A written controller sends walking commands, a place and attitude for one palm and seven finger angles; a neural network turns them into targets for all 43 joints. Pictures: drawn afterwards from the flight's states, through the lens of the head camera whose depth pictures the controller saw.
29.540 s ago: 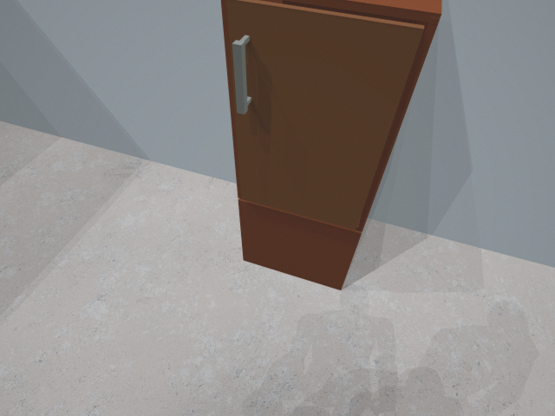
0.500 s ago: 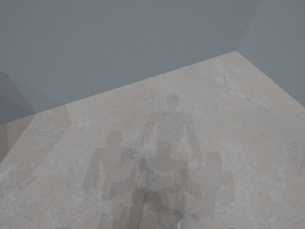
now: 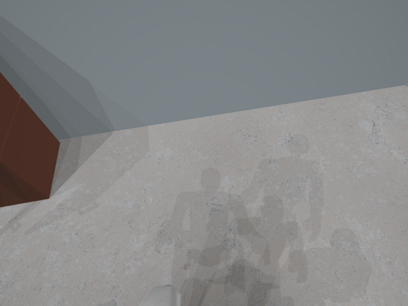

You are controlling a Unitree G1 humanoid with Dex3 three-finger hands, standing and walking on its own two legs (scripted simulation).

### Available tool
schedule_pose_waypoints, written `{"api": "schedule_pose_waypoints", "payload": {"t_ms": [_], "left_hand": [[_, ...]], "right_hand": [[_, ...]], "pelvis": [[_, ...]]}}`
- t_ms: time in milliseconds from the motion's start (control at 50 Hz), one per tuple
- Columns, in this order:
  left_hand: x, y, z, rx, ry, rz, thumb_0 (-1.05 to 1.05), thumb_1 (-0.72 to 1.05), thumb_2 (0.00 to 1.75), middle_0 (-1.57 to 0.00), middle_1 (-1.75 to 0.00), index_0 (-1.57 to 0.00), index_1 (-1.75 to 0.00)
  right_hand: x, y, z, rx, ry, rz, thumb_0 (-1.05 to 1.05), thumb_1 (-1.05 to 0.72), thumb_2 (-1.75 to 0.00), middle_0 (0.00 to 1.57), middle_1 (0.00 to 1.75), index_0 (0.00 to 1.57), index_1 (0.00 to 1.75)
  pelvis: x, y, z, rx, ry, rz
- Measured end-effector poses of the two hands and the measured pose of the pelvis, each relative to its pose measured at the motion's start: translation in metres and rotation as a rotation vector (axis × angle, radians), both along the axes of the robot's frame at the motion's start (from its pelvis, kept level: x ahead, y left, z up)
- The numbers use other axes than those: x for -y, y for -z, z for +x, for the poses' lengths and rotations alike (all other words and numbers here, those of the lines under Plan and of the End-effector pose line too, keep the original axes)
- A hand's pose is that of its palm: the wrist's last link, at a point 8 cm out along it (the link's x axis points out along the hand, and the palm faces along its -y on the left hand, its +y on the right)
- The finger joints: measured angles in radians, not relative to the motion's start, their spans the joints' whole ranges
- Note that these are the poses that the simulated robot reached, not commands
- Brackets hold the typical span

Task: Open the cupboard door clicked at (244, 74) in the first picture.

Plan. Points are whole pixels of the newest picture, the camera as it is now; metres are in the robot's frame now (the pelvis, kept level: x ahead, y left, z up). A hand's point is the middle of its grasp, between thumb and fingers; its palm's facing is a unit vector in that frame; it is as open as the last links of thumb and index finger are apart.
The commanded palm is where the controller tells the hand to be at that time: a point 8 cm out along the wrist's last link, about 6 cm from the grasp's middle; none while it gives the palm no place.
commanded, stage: turn to face it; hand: left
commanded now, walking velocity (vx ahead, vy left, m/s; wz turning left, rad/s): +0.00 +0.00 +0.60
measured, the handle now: out of the picture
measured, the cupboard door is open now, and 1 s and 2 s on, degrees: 41 41 41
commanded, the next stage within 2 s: take the last steps up to it in 1.50 s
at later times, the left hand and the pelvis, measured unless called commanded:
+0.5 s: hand out of the picture +0.08 +0.27 -0.16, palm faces +0.28 -0.93 -0.25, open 7.4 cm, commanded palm none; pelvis +0.03 +0.03 +0.00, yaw +16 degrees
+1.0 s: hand out of the picture -0.01 +0.19 -0.17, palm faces +0.58 -0.78 -0.25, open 7.3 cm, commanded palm none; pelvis +0.05 +0.00 +0.00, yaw +35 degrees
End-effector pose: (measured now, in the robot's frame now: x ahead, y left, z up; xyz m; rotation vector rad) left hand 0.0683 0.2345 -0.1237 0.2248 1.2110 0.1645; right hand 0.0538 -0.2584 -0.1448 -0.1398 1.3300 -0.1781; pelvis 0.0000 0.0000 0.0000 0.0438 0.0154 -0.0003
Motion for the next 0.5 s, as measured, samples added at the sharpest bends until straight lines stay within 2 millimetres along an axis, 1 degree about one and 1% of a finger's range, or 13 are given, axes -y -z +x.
{"api": "schedule_pose_waypoints", "payload": {"t_ms": [80, 120, 160, 180, 220, 280, 360, 440, 500], "left_hand": [[-0.017, 0.012, -0.032, -0.050, -0.083, -0.010, 0.00, 0.92, 0.90, -0.21, -0.30, -0.20, -0.30], [-0.028, 0.020, -0.048, -0.079, -0.125, -0.018, 0.00, 0.92, 0.90, -0.21, -0.29, -0.20, -0.30], [-0.041, 0.032, -0.062, -0.106, -0.164, -0.029, 0.00, 0.91, 0.90, -0.21, -0.29, -0.20, -0.30], [-0.048, 0.038, -0.068, -0.120, -0.182, -0.032, 0.01, 0.91, 0.90, -0.21, -0.29, -0.20, -0.30], [-0.059, 0.043, -0.074, -0.147, -0.212, -0.029, 0.01, 0.91, 0.90, -0.20, -0.29, -0.20, -0.30], [-0.071, 0.037, -0.069, -0.137, -0.242, -0.024, 0.01, 0.91, 0.90, -0.20, -0.29, -0.20, -0.30], [-0.079, 0.023, -0.048, -0.062, -0.259, -0.019, 0.01, 0.91, 0.90, -0.20, -0.29, -0.19, -0.30], [-0.079, 0.013, -0.027, 0.007, -0.270, -0.008, 0.01, 0.91, 0.90, -0.20, -0.29, -0.19, -0.30], [-0.074, 0.007, -0.012, 0.045, -0.277, 0.001, 0.01, 0.91, 0.90, -0.20, -0.29, -0.19, -0.30]], "right_hand": [[-0.014, -0.004, 0.044, 0.044, -0.097, -0.018, 0.01, -0.91, -0.90, 0.20, 0.29, 0.20, 0.30], [-0.026, -0.007, 0.068, 0.082, -0.147, -0.029, 0.01, -0.91, -0.90, 0.20, 0.29, 0.20, 0.30], [-0.039, -0.007, 0.090, 0.134, -0.195, -0.044, 0.01, -0.91, -0.90, 0.20, 0.29, 0.20, 0.30], [-0.046, -0.007, 0.100, 0.160, -0.213, -0.052, 0.00, -0.91, -0.90, 0.20, 0.30, 0.20, 0.30], [-0.057, -0.010, 0.111, 0.189, -0.246, -0.060, 0.00, -0.91, -0.90, 0.20, 0.30, 0.20, 0.30], [-0.068, -0.018, 0.115, 0.189, -0.275, -0.071, 0.00, -0.91, -0.90, 0.20, 0.30, 0.20, 0.30], [-0.077, -0.021, 0.112, 0.153, -0.301, -0.066, 0.00, -0.90, -0.90, 0.20, 0.30, 0.21, 0.30], [-0.078, -0.018, 0.104, 0.105, -0.316, -0.047, 0.00, -0.90, -0.90, 0.20, 0.30, 0.21, 0.30], [-0.072, -0.013, 0.098, 0.065, -0.322, -0.033, 0.00, -0.90, -0.90, 0.20, 0.30, 0.21, 0.30]], "pelvis": [[-0.008, 0.004, 0.004, 0.002, -0.054, -0.010], [-0.015, 0.009, 0.006, 0.002, -0.081, -0.017], [-0.025, 0.017, 0.009, 0.000, -0.105, -0.028], [-0.029, 0.021, 0.010, -0.002, -0.119, -0.028], [-0.035, 0.023, 0.011, 0.000, -0.136, -0.028], [-0.040, 0.016, 0.014, -0.003, -0.162, -0.041], [-0.043, 0.007, 0.018, -0.007, -0.200, -0.052], [-0.040, 0.002, 0.023, -0.007, -0.241, -0.057], [-0.033, 0.002, 0.028, -0.007, -0.272, -0.055]]}}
